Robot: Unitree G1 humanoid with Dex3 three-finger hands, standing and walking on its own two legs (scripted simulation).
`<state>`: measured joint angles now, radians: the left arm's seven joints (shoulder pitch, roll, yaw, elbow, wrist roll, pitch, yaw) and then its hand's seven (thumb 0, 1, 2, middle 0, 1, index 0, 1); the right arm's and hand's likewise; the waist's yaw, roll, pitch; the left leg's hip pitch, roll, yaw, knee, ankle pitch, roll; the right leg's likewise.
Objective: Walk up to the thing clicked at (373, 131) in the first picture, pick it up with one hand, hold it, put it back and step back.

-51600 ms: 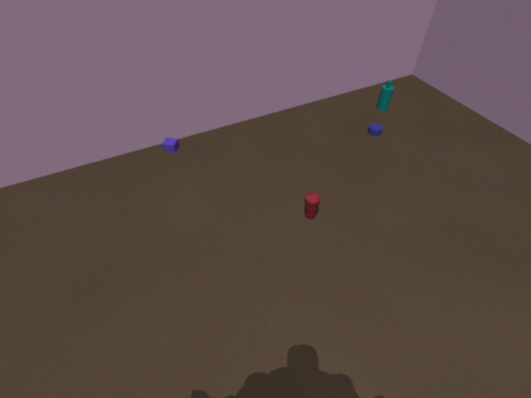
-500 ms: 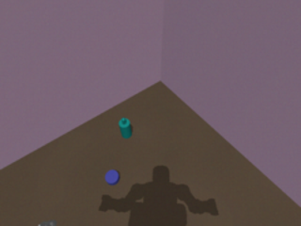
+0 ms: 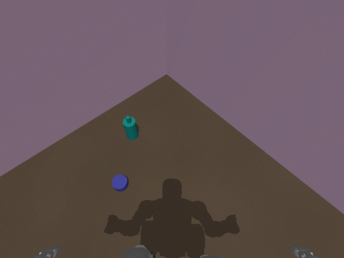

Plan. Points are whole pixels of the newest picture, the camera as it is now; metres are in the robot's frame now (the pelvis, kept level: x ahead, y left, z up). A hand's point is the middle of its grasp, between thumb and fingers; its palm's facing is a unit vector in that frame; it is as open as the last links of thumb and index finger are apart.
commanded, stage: step back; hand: left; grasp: from above
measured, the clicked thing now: (120, 183) +0.53 +0.30 -0.73
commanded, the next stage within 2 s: none
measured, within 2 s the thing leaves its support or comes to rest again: neither
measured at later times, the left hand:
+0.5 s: hand out of the picture -0.02 +0.27 -0.14, palm faces +0.10 -0.93 -0.37, open 7.4 cm
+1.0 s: hand out of the picture -0.26 +0.21 -0.12, palm faces +0.04 -0.90 -0.43, open 7.4 cm
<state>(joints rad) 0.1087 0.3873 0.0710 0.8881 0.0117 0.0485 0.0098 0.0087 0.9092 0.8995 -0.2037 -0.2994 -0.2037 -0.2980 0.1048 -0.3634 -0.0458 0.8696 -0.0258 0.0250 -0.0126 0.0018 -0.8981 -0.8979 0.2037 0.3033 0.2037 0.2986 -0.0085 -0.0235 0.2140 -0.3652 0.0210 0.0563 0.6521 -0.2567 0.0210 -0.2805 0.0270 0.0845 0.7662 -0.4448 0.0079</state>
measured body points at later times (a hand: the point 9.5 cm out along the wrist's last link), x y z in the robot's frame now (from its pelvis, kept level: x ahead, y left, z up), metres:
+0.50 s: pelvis -0.13 +0.00 +0.00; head -0.08 +0.02 +0.45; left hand -0.02 +0.32 -0.12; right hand -0.02 -0.31 -0.11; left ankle -0.12 +0.10 -0.72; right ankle -0.06 -0.13 -0.69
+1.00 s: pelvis -0.30 -0.06 +0.01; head -0.26 -0.09 +0.46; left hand -0.27 +0.26 -0.09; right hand -0.17 -0.37 -0.12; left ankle -0.26 +0.10 -0.64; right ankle -0.29 -0.17 -0.72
